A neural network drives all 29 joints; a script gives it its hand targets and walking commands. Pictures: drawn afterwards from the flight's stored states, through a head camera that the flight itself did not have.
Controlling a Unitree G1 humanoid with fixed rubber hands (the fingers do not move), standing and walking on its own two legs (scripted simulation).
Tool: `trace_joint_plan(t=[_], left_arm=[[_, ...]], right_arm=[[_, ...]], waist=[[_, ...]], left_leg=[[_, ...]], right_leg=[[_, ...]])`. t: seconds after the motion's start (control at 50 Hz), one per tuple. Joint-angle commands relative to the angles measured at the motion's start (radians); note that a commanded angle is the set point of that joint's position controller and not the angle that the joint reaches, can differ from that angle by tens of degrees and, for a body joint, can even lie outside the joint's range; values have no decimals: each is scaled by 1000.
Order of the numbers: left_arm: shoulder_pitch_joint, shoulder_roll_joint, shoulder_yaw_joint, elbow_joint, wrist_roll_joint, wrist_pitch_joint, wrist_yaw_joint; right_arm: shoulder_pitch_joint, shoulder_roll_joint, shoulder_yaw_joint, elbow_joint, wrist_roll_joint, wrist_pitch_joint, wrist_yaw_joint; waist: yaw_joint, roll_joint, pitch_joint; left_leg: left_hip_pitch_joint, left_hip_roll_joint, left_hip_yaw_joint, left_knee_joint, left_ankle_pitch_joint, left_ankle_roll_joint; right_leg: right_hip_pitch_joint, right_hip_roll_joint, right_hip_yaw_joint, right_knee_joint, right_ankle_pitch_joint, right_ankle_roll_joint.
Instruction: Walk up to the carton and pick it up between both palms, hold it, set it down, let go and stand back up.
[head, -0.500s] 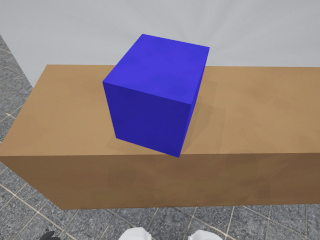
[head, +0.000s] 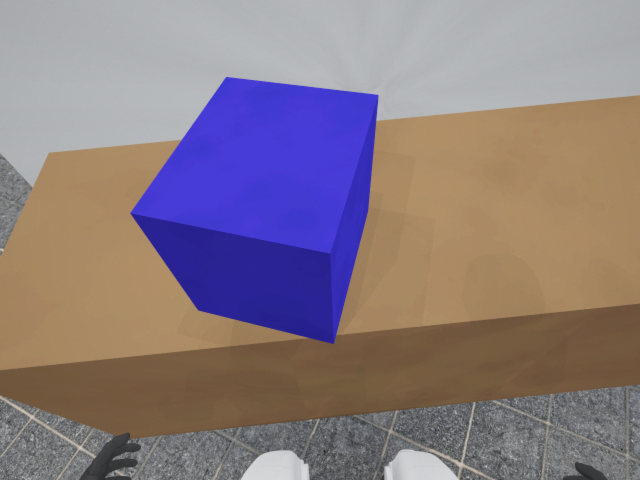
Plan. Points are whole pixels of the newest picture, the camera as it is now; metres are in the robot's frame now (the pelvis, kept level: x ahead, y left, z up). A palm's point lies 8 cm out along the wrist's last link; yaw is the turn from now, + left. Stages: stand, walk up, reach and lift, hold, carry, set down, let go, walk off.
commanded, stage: walk up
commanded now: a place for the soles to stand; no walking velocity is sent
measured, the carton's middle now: (280, 211) +0.47 +0.09 +0.01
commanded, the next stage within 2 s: none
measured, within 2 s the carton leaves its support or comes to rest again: neither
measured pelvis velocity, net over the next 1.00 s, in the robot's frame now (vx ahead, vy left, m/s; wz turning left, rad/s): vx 0.01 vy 0.02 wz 0.11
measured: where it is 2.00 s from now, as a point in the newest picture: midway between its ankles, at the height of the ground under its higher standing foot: outside the picture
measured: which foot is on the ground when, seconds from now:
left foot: down 0.00-1.00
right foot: down 0.00-1.00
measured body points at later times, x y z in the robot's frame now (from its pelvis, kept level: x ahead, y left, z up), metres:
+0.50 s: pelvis +0.03 +0.01 +0.01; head +0.05 +0.02 +0.46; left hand +0.14 +0.32 -0.11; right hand +0.17 -0.30 -0.09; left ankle +0.03 +0.14 -0.72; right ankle +0.04 -0.13 -0.72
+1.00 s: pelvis +0.01 +0.02 +0.01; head +0.05 +0.02 +0.46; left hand +0.08 +0.36 -0.10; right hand +0.15 -0.30 -0.11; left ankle +0.02 +0.13 -0.72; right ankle +0.04 -0.13 -0.72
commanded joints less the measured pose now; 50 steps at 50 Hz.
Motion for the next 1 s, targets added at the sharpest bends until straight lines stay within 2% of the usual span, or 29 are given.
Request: trace_joint_plan(t=[0.0,0.02,0.04,0.06,0.08,0.1,0.12,0.14,0.16,0.18,0.22,0.26,0.3,0.34,0.4,0.46,0.5,0.52,0.62,0.66,0.74,0.78,0.84,0.86,0.88,0.9,0.92,0.96,0.98], left_arm=[[-59,259,58,-60,-1,-5,11],[-66,225,43,-68,-6,3,7],[-93,204,40,-73,-11,4,6],[-96,163,27,-88,-19,9,4],[-60,170,30,-58,-15,17,6],[-11,186,37,-9,-13,20,7],[1,190,34,-4,-8,6,5],[-20,214,39,10,-1,-3,4],[-67,233,41,6,-1,-4,4],[-97,248,43,16,-7,1,5],[-120,206,28,12,-14,5,4],[-119,194,20,35,-15,3,6],[-104,197,19,53,-13,5,3],[-133,192,18,68,-12,9,0],[-106,193,6,89,-15,11,-1],[-150,194,14,109,-13,13,-3],[-136,167,11,117,-10,17,-3],[-140,179,13,126,-5,18,-4],[-165,165,4,141,-5,20,-9],[-173,162,11,145,-3,19,-11],[-173,177,14,151,-2,23,-16],[-108,256,43,157,-17,12,13],[-79,275,57,139,-10,12,27],[-91,285,60,119,-10,16,30],[-123,270,60,101,-10,15,34],[-164,269,61,80,-10,21,36],[-163,269,59,72,-4,24,37],[-191,260,53,56,8,29,34],[-192,245,56,51,10,32,34]], right_arm=[[127,-171,-53,12,7,-27,2],[147,-187,-62,25,-1,-33,-4],[121,-214,-68,36,-12,-31,-12],[72,-248,-74,11,-17,-36,-15],[-30,-284,-67,-12,-2,-38,-14],[-103,-267,-62,-13,2,-38,-8],[-123,-230,-47,-7,7,-34,-6],[-103,-194,-38,-7,12,-32,-6],[-85,-181,-39,-9,15,-30,-8],[-53,-192,-44,16,12,-29,-11],[-78,-211,-44,41,9,-34,-8],[-105,-194,-35,54,10,-32,-6],[-130,-195,-29,49,10,-32,-5],[-132,-190,-23,60,11,-32,-9],[-149,-206,-22,90,11,-29,-14],[-163,-188,-20,108,12,-23,-12],[-191,-182,-14,113,6,-25,-8],[-208,-181,-14,113,13,-22,-8],[-215,-178,-7,127,3,-19,-4],[-203,-168,-8,140,3,-18,-2],[-193,-181,-6,150,5,-19,-1],[-210,-217,-38,91,-10,23,20],[-185,-171,-33,61,-15,37,27],[-153,-168,-36,62,-17,43,32],[-137,-173,-44,59,-19,47,36],[-110,-166,-51,57,-23,56,38],[-97,-161,-53,49,-24,61,42],[-62,-165,-65,32,-34,62,53],[-42,-190,-76,33,-37,54,59]], waist=[[-37,-187,-162],[-58,-99,-181],[-50,-57,-159],[-33,42,-167],[19,38,-129],[54,31,-111],[65,6,-129],[35,-65,-154],[-1,-90,-176],[-16,-89,-175],[-6,-34,-186],[3,-17,-170],[7,55,-216],[9,-21,-206],[13,49,-246],[4,3,-217],[14,52,-205],[13,-12,-202],[15,16,-179],[12,-65,-155],[13,-43,-209],[16,-13,-139],[20,-85,-182],[14,-143,-202],[12,-133,-216],[-7,-204,-175],[-8,-211,-172],[-40,-207,-132],[-58,-154,-156]], left_leg=[[109,4,-16,-314,263,10],[226,19,-38,-345,388,5],[233,51,-101,-383,453,20],[197,171,-289,-452,446,66],[96,289,-400,-496,358,142],[-17,256,-318,-436,346,143],[-38,176,-213,-352,440,81],[25,92,-110,-275,508,26],[64,59,-85,-275,489,1],[76,54,-80,-275,456,-3],[110,79,-117,-316,501,12],[127,101,-138,-347,570,33],[164,113,-138,-373,595,36],[134,111,-141,-382,619,28],[157,104,-116,-389,608,15],[152,98,-124,-422,579,10],[150,106,-132,-463,560,9],[157,100,-141,-463,542,6],[168,94,-125,-509,491,-6],[164,84,-132,-511,471,-5],[183,91,-134,-545,462,-6],[117,51,-90,-429,602,-12],[80,20,-54,-348,521,-16],[91,17,-57,-307,458,-25],[78,6,-60,-250,347,-23],[92,0,-51,-194,184,-18],[110,-1,-60,-189,149,-9],[150,1,-61,-298,174,8],[210,30,-100,-346,323,19]], right_leg=[[54,-208,160,-117,330,-161],[-56,-166,109,-46,297,-115],[-92,-133,48,33,261,-74],[-122,-65,17,79,122,-25],[-68,-13,-26,45,-73,-9],[88,-49,9,-30,-118,-24],[143,-93,59,-148,1,-45],[124,-148,142,-190,146,-71],[118,-165,162,-168,251,-89],[84,-183,161,-148,258,-96],[72,-140,92,-128,239,-72],[78,-121,60,-145,255,-54],[117,-118,46,-146,241,-40],[154,-118,44,-143,278,-42],[177,-127,38,-165,292,-36],[180,-125,22,-187,268,-35],[189,-126,26,-226,223,-30],[201,-129,22,-240,229,-27],[184,-137,33,-310,156,-19],[169,-141,35,-347,115,-18],[224,-141,42,-344,103,-10],[235,-198,70,-324,303,-48],[298,-275,127,-313,395,-117],[280,-289,113,-293,393,-138],[256,-331,148,-310,356,-174],[173,-354,139,-331,282,-195],[119,-346,145,-336,199,-204],[26,-286,87,-263,74,-157],[-14,-231,27,-185,55,-110]])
